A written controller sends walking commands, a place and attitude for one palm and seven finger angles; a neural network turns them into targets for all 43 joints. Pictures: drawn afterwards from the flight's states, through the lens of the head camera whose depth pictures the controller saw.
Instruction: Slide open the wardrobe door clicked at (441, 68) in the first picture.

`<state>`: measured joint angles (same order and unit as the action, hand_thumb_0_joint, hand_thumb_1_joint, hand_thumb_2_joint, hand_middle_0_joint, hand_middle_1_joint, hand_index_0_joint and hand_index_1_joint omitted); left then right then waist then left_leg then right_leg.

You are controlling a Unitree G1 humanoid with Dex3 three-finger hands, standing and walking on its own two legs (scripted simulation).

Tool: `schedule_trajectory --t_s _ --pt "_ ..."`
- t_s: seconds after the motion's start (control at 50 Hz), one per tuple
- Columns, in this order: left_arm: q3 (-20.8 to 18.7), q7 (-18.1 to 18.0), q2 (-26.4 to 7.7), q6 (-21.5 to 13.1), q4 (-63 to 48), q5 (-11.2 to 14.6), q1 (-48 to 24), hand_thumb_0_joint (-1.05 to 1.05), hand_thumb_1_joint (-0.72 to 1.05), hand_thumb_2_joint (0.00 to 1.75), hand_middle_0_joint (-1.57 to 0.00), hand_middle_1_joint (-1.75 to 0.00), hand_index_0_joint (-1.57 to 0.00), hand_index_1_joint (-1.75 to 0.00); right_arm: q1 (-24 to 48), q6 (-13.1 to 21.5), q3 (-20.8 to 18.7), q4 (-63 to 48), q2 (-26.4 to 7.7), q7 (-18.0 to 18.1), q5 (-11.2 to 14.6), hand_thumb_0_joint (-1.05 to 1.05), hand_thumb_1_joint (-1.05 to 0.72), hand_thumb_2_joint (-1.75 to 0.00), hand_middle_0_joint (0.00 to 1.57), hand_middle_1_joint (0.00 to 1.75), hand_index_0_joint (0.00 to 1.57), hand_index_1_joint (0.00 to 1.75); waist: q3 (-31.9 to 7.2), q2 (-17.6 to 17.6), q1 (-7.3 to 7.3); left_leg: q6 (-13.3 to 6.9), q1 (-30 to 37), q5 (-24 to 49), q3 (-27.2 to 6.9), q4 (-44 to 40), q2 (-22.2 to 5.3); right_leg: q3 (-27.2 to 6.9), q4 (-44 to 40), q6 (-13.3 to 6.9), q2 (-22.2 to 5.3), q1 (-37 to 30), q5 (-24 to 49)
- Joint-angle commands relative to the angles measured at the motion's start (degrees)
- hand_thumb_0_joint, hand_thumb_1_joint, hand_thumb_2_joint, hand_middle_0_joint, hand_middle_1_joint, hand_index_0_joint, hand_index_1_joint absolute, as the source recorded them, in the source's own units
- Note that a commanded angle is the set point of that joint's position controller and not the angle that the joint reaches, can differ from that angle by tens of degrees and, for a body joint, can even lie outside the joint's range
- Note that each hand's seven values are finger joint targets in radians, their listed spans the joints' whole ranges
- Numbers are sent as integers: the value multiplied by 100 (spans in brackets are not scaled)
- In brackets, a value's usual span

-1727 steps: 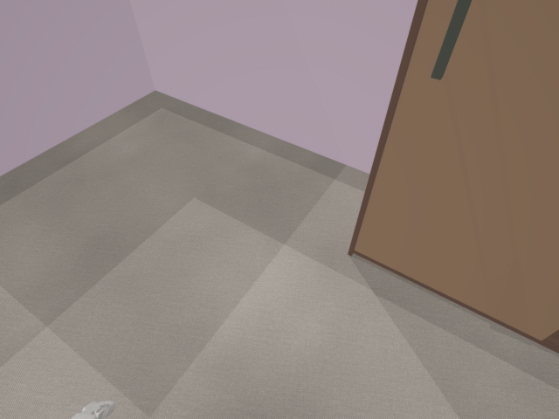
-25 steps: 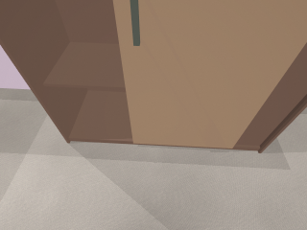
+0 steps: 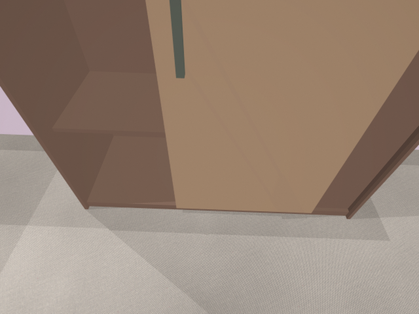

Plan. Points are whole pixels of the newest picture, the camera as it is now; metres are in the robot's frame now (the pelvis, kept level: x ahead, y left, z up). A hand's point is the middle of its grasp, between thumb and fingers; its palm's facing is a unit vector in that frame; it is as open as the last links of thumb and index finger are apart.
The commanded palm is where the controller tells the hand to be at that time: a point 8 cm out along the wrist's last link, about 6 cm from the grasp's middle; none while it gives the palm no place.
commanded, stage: look to check the result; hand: left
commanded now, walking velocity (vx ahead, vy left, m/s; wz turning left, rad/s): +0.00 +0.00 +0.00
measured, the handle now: (178, 35) +0.71 +0.12 +0.20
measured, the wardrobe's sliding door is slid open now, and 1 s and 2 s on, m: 0.49 0.49 0.49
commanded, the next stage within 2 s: stand and wait in 0.58 s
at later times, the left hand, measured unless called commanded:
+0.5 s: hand out of the picture +0.06 +0.23 -0.16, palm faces -0.02 -0.95 -0.31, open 7.4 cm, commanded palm none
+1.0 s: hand out of the picture +0.10 +0.22 -0.16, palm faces -0.03 -0.95 -0.31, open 7.4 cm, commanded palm none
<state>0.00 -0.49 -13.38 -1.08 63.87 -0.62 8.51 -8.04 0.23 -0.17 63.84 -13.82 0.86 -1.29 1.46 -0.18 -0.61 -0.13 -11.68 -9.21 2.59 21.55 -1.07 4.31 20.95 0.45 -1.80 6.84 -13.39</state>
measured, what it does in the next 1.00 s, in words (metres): stands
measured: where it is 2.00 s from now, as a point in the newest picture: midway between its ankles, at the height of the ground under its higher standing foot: outside the picture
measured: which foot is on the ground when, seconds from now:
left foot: down 0.00-1.00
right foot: down 0.00-1.00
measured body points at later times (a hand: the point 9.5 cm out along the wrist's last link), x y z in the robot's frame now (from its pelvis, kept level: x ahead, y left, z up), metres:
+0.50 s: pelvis +0.01 -0.01 +0.00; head +0.03 -0.01 +0.45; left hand +0.06 +0.28 -0.14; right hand +0.08 -0.29 -0.14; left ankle +0.03 +0.12 -0.75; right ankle -0.02 -0.12 -0.75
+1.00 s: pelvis +0.02 -0.01 +0.00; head +0.04 -0.02 +0.45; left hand +0.10 +0.27 -0.14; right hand +0.09 -0.30 -0.14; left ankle +0.03 +0.12 -0.75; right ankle -0.02 -0.12 -0.75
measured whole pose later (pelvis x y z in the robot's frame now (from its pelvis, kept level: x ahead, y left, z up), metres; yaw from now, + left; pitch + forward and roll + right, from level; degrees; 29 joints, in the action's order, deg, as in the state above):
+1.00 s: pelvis +0.02 -0.01 +0.00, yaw -1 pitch -1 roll +0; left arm -0.4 -0.4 -17.2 -1.2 64.6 -0.4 7.3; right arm -6.4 0.3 0.1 64.4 -17.2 1.0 -1.1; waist 2.0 0.1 -0.6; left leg 1.1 -7.9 -9.7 2.9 18.3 -2.0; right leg 4.0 17.1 -0.5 -0.7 3.1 -13.4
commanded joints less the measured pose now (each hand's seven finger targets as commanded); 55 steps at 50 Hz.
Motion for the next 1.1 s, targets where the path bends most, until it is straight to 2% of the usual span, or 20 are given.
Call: schedule_trajectory --t_s 0.0,0.06,0.14,0.26,0.32,0.44,0.58,0.64,0.7,0.74,0.78,0.84,0.96,1.04,1.08 --pt "-240 -49 -1039 -75 -219 -7 113 0 90 90 -20 -30 -20 -30 45 93 -191 -231 -968 65 24 0 -90 -90 20 30 20 30 -262 158 37 -118 387 951 -575 -285 -600 -509 -470 -216 -583 80 828" --pt "-245 -43 -1087 -70 -200 -9 85 0 90 90 -20 -30 -20 -30 82 83 -197 -228 -1025 64 30 0 -90 -90 20 30 20 30 -153 150 31 -119 378 820 -582 -323 -607 -515 -547 -226 -575 126 661" --pt "-253 -39 -1153 -91 -181 -7 104 0 90 90 -20 -30 -20 -30 80 81 -210 -236 -1107 68 37 0 -90 -90 20 30 20 30 -249 27 32 -122 494 867 -562 -297 -619 -523 -584 -241 -579 89 784" --pt "-248 -29 -1252 -81 -149 1 26 0 90 90 -20 -30 -20 -30 147 69 -213 -203 -1182 64 38 0 -90 -90 20 30 20 30 -185 23 20 -116 488 701 -563 -354 -631 -558 -663 -251 -586 104 625" --pt "-247 -27 -1323 -95 -138 6 9 0 90 90 -20 -30 -20 -30 181 83 -218 -200 -1267 65 38 0 -90 -90 20 30 20 30 -354 -19 19 -130 588 881 -574 -324 -645 -571 -628 -259 -601 13 868" --pt "-250 -31 -1389 -99 -153 3 -37 0 90 90 -20 -30 -20 -30 242 86 -206 -209 -1320 67 47 0 -90 -90 20 30 20 30 -383 -33 28 -129 652 1064 -562 -326 -666 -554 -614 -255 -611 -53 1125" --pt "-239 -26 -1438 -94 -163 7 -140 0 90 90 -20 -30 -20 -30 332 84 -194 -201 -1362 58 38 0 -90 -90 20 30 20 30 -226 58 21 -99 606 1051 -541 -389 -668 -570 -667 -243 -620 -38 1144" --pt "-255 -31 -1465 -108 -186 1 -132 0 90 90 -20 -30 -20 -30 313 95 -192 -234 -1390 60 45 0 -90 -90 20 30 20 30 -377 -22 27 -107 689 1202 -545 -368 -681 -569 -642 -247 -620 -148 1336" --pt "-249 -30 -1453 -101 -200 8 -160 0 90 90 -20 -30 -20 -30 354 98 -183 -227 -1386 60 35 0 -90 -90 20 30 20 30 -296 67 34 -93 661 1180 -528 -397 -679 -559 -655 -242 -641 -133 1332" --pt "-260 -33 -1462 -109 -212 3 -139 0 90 90 -20 -30 -20 -30 317 103 -187 -242 -1403 66 38 0 -90 -90 20 30 20 30 -419 24 34 -98 734 1297 -533 -365 -685 -568 -639 -247 -628 -200 1442" --pt "-254 -35 -1454 -103 -220 8 -178 0 90 90 -20 -30 -20 -30 342 110 -183 -233 -1401 67 36 0 -90 -90 20 30 20 30 -406 102 27 -95 747 1388 -524 -372 -692 -558 -616 -245 -643 -208 1503" --pt "-266 -44 -1480 -115 -237 0 -136 0 90 90 -20 -30 -20 -30 318 111 -189 -246 -1422 73 45 0 -90 -90 20 30 20 30 -451 33 34 -94 813 1498 -509 -333 -699 -556 -608 -251 -640 -244 1697" --pt "-267 -46 -1470 -104 -234 7 -157 0 90 90 -20 -30 -20 -30 289 107 -196 -239 -1406 75 41 0 -90 -90 20 30 20 30 -381 72 22 -81 810 1422 -483 -373 -706 -576 -628 -257 -637 -225 1615" --pt "-267 -52 -1472 -116 -226 5 -105 0 90 90 -20 -30 -20 -30 252 98 -189 -236 -1385 76 51 0 -90 -90 20 30 20 30 -427 -80 28 -87 867 1367 -474 -369 -708 -579 -655 -253 -631 -246 1694" --pt "-265 -55 -1478 -115 -222 10 -129 0 90 90 -20 -30 -20 -30 251 98 -201 -218 -1396 76 41 0 -90 -90 20 30 20 30 -400 -12 19 -75 863 1383 -452 -367 -707 -588 -641 -261 -642 -243 1771"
